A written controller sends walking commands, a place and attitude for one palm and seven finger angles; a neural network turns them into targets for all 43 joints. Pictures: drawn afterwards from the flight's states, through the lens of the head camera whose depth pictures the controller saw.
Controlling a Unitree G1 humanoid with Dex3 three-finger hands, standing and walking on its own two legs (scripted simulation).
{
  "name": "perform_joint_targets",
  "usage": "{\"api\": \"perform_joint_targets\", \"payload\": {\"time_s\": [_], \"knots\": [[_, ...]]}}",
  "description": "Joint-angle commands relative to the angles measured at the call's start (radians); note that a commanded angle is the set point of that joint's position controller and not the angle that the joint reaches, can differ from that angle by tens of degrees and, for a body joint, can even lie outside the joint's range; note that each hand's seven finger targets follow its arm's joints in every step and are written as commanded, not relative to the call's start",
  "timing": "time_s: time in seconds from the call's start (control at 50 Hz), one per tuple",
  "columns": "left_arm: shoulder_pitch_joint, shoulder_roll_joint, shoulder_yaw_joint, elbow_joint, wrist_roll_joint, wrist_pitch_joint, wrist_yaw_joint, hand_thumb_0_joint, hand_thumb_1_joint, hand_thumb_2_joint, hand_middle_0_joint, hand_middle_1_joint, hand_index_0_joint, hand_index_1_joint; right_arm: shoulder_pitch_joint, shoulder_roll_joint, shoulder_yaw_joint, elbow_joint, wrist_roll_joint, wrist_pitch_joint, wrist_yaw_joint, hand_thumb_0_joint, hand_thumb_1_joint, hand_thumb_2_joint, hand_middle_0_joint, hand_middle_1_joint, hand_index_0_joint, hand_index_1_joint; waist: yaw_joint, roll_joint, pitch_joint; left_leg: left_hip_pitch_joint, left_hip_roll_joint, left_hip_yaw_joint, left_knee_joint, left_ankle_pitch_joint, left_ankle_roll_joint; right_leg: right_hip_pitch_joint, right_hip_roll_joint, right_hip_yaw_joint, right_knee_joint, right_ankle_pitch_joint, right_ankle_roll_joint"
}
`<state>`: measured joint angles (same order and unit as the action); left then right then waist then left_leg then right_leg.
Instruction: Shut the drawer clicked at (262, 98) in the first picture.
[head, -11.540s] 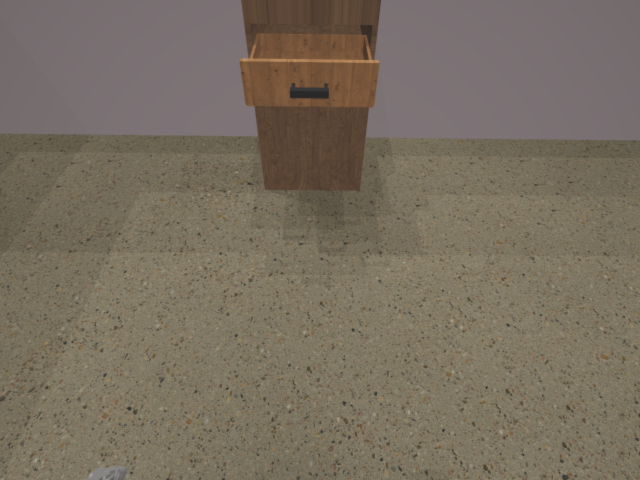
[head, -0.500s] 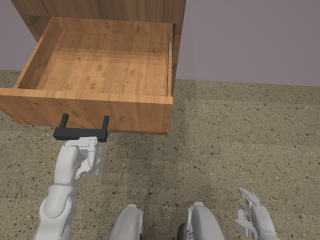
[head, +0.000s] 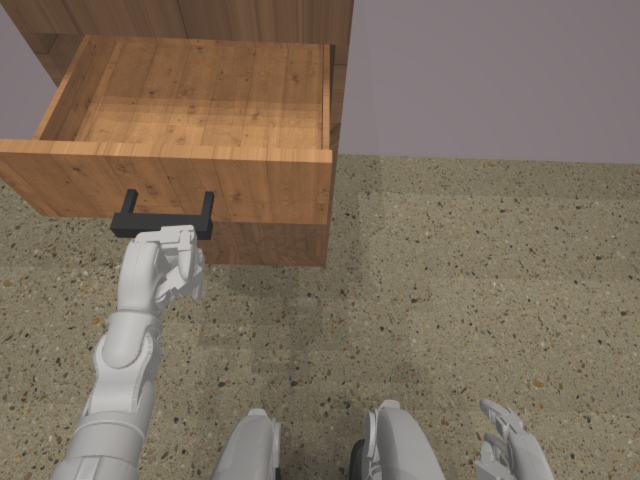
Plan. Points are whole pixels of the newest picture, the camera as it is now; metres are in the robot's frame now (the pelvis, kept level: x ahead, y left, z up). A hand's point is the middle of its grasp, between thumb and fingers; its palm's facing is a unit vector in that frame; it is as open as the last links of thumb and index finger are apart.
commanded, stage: push the drawer shut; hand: left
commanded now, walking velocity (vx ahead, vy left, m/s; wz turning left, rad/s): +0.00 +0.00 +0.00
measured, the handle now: (166, 212) +0.44 +0.21 +0.03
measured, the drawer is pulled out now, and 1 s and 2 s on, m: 0.22 0.09 0.00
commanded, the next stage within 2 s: none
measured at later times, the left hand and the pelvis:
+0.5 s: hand (202, 225) +0.42 +0.16 +0.02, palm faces -0.02 -1.00 -0.06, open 3.1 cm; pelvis +0.00 +0.00 +0.00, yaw -1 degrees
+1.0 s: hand (211, 184) +0.48 +0.16 +0.02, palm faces -0.01 -1.00 -0.05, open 3.2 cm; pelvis +0.00 +0.01 -0.01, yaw -2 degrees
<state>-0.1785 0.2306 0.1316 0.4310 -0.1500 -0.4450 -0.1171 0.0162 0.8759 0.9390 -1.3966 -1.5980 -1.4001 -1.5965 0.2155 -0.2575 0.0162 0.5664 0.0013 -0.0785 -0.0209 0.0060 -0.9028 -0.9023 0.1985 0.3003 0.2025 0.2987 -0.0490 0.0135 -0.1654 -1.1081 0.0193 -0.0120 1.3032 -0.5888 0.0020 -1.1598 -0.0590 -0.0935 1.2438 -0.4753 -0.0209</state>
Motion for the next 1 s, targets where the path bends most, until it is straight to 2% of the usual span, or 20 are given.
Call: {"api": "perform_joint_targets", "payload": {"time_s": [0.0,0.08,0.12,0.16,0.28,0.38,0.42,0.48,0.52,0.54,0.56,0.6,0.62,0.68,0.76,0.78,0.86,0.9,0.94,0.98], "knots": [[-0.337,0.14,0.074,-0.177,-0.023,-0.082,0.004,0.0,0.9,0.9,-1.4,-1.6,-1.4,-1.6,0.028,-0.139,-0.06,-0.101,0.006,-0.032,-0.008,0.0,-0.9,-0.9,0.2,0.3,0.2,0.3,-0.031,0.017,-0.387,0.135,-0.031,-0.009,-0.195,0.213,0.016,0.345,0.039,0.079,-0.174,0.123,0.001],[-0.409,0.171,0.104,-0.122,-0.023,-0.093,-0.004,0.0,0.9,0.9,-1.4,-1.6,-1.4,-1.6,0.041,-0.141,-0.059,-0.086,0.005,-0.025,-0.01,0.0,-0.9,-0.9,0.2,0.3,0.2,0.3,-0.037,0.027,-0.395,0.131,-0.031,-0.006,-0.193,0.223,0.015,0.347,0.041,0.084,-0.17,0.137,0.0],[-0.433,0.155,0.093,-0.108,-0.025,-0.096,-0.008,0.0,0.9,0.9,-1.4,-1.6,-1.4,-1.6,0.044,-0.141,-0.06,-0.083,0.005,-0.023,-0.009,0.0,-0.9,-0.9,0.2,0.3,0.2,0.3,-0.043,0.041,-0.404,0.147,-0.029,-0.007,-0.195,0.234,0.014,0.338,0.042,0.08,-0.168,0.148,0.0],[-0.429,0.164,0.109,-0.072,-0.027,-0.095,-0.016,0.0,0.9,0.9,-1.4,-1.6,-1.4,-1.6,0.057,-0.142,-0.061,-0.078,0.004,-0.019,-0.008,0.0,-0.9,-0.9,0.2,0.3,0.2,0.3,-0.044,0.013,-0.424,0.146,-0.028,-0.006,-0.19,0.254,0.016,0.355,0.045,0.081,-0.166,0.173,0.002],[-0.565,0.197,0.132,0.02,-0.021,-0.101,-0.022,0.0,0.9,0.9,-1.4,-1.6,-1.4,-1.6,0.074,-0.148,-0.057,-0.062,0.004,-0.006,-0.01,0.0,-0.9,-0.9,0.2,0.3,0.2,0.3,-0.06,0.031,-0.396,0.139,-0.028,-0.011,-0.198,0.221,0.013,0.316,0.047,0.077,-0.168,0.134,0.001],[-0.639,0.199,0.129,0.039,-0.014,-0.112,-0.022,0.0,0.9,0.9,-1.4,-1.6,-1.4,-1.6,0.098,-0.153,-0.062,-0.047,-0.002,-0.001,-0.006,0.0,-0.9,-0.9,0.2,0.3,0.2,0.3,-0.064,0.079,-0.47,0.215,-0.021,-0.022,-0.194,0.309,0.005,0.293,0.048,0.065,-0.147,0.2,-0.003],[-0.667,0.185,0.119,0.088,-0.012,-0.109,-0.019,0.0,0.9,0.9,-1.4,-1.6,-1.4,-1.6,0.104,-0.153,-0.06,-0.039,-0.002,0.004,-0.002,0.0,-0.9,-0.9,0.2,0.3,0.2,0.3,-0.079,0.04,-0.435,0.183,-0.022,-0.021,-0.195,0.274,0.008,0.294,0.048,0.066,-0.16,0.176,0.001],[-0.735,0.247,0.164,0.135,0.0,-0.121,-0.016,0.0,0.9,0.9,-1.4,-1.6,-1.4,-1.6,0.114,-0.158,-0.058,-0.033,-0.005,0.011,-0.005,0.0,-0.9,-0.9,0.2,0.3,0.2,0.3,-0.082,0.034,-0.439,0.144,-0.025,-0.015,-0.189,0.243,0.013,0.304,0.048,0.077,-0.159,0.156,0.003],[-0.751,0.253,0.175,0.165,0.005,-0.127,-0.014,0.0,0.9,0.9,-1.4,-1.6,-1.4,-1.6,0.122,-0.156,-0.058,-0.031,-0.007,0.015,-0.004,0.0,-0.9,-0.9,0.2,0.3,0.2,0.3,-0.08,0.033,-0.443,0.139,-0.027,-0.014,-0.19,0.243,0.014,0.315,0.05,0.078,-0.162,0.158,0.002],[-0.76,0.271,0.185,0.166,0.003,-0.131,-0.019,0.0,0.9,0.9,-1.4,-1.6,-1.4,-1.6,0.13,-0.158,-0.057,-0.035,-0.009,0.016,-0.004,0.0,-0.9,-0.9,0.2,0.3,0.2,0.3,-0.075,0.057,-0.458,0.153,-0.026,-0.017,-0.188,0.262,0.014,0.313,0.052,0.077,-0.152,0.174,-0.001],[-0.77,0.264,0.179,0.169,0.007,-0.133,-0.025,0.0,0.9,0.9,-1.4,-1.6,-1.4,-1.6,0.133,-0.158,-0.057,-0.032,-0.01,0.019,-0.002,0.0,-0.9,-0.9,0.2,0.3,0.2,0.3,-0.076,0.066,-0.478,0.171,-0.026,-0.017,-0.188,0.276,0.011,0.31,0.053,0.075,-0.149,0.185,-0.001],[-0.8,0.252,0.172,0.201,0.006,-0.133,-0.027,0.0,0.9,0.9,-1.4,-1.6,-1.4,-1.6,0.14,-0.157,-0.058,-0.027,-0.01,0.025,0.0,0.0,-0.9,-0.9,0.2,0.3,0.2,0.3,-0.09,0.052,-0.459,0.163,-0.024,-0.015,-0.187,0.279,0.013,0.305,0.052,0.075,-0.154,0.191,0.001],[-0.808,0.267,0.186,0.209,0.008,-0.134,-0.025,0.0,0.9,0.9,-1.4,-1.6,-1.4,-1.6,0.146,-0.158,-0.058,-0.027,-0.011,0.027,0.002,0.0,-0.9,-0.9,0.2,0.3,0.2,0.3,-0.082,0.061,-0.473,0.156,-0.025,-0.013,-0.185,0.28,0.012,0.315,0.052,0.077,-0.151,0.193,0.001],[-0.864,0.273,0.185,0.243,0.015,-0.138,-0.024,0.0,0.9,0.9,-1.4,-1.6,-1.4,-1.6,0.157,-0.163,-0.058,-0.02,-0.014,0.036,0.004,0.0,-0.9,-0.9,0.2,0.3,0.2,0.3,-0.1,0.065,-0.468,0.166,-0.023,-0.021,-0.182,0.282,0.013,0.285,0.056,0.071,-0.149,0.186,0.001],[-0.904,0.325,0.223,0.319,0.032,-0.146,-0.021,0.0,0.9,0.9,-1.4,-1.6,-1.4,-1.6,0.177,-0.169,-0.055,-0.013,-0.019,0.049,0.007,0.0,-0.9,-0.9,0.2,0.3,0.2,0.3,-0.102,0.056,-0.454,0.141,-0.023,-0.021,-0.179,0.264,0.014,0.283,0.06,0.074,-0.149,0.172,0.0],[-0.94,0.312,0.211,0.33,0.034,-0.148,-0.021,0.0,0.9,0.9,-1.4,-1.6,-1.4,-1.6,0.179,-0.166,-0.054,-0.011,-0.02,0.052,0.008,0.0,-0.9,-0.9,0.2,0.3,0.2,0.3,-0.114,0.057,-0.455,0.13,-0.024,-0.02,-0.175,0.252,0.018,0.281,0.059,0.075,-0.15,0.164,0.003],[-0.999,0.325,0.214,0.343,0.042,-0.16,-0.029,0.0,0.9,0.9,-1.4,-1.6,-1.4,-1.6,0.199,-0.17,-0.056,-0.008,-0.026,0.062,0.011,0.0,-0.9,-0.9,0.2,0.3,0.2,0.3,-0.119,0.101,-0.509,0.177,-0.023,-0.026,-0.169,0.299,0.016,0.272,0.061,0.073,-0.141,0.198,-0.001],[-1.013,0.37,0.247,0.373,0.042,-0.157,-0.03,0.0,0.9,0.9,-1.4,-1.6,-1.4,-1.6,0.204,-0.174,-0.054,-0.002,-0.028,0.07,0.012,0.0,-0.9,-0.9,0.2,0.3,0.2,0.3,-0.122,0.069,-0.498,0.143,-0.022,-0.024,-0.161,0.288,0.019,0.288,0.062,0.078,-0.144,0.196,0.002],[-1.027,0.372,0.246,0.378,0.043,-0.16,-0.036,0.0,0.9,0.9,-1.4,-1.6,-1.4,-1.6,0.21,-0.173,-0.052,-0.007,-0.03,0.075,0.014,0.0,-0.9,-0.9,0.2,0.3,0.2,0.3,-0.12,0.102,-0.508,0.151,-0.024,-0.024,-0.16,0.302,0.02,0.287,0.066,0.078,-0.139,0.209,-0.002],[-1.043,0.401,0.268,0.399,0.045,-0.156,-0.038,0.0,0.9,0.9,-1.4,-1.6,-1.4,-1.6,0.215,-0.176,-0.051,-0.002,-0.031,0.083,0.014,0.0,-0.9,-0.9,0.2,0.3,0.2,0.3,-0.129,0.074,-0.509,0.133,-0.02,-0.025,-0.153,0.306,0.022,0.296,0.065,0.08,-0.139,0.219,0.002]]}}
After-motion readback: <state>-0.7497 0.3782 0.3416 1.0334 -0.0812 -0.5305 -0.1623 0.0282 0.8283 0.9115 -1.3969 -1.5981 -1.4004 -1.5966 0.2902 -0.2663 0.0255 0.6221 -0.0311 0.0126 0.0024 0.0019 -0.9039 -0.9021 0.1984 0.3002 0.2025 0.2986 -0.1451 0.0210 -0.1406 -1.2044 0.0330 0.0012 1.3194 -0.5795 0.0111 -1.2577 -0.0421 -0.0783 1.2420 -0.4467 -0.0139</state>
